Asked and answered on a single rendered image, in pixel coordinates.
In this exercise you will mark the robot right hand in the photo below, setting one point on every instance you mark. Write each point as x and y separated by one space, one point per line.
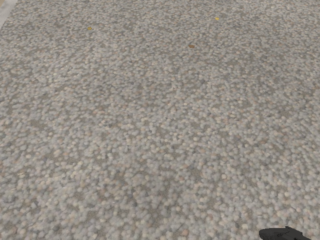
286 233

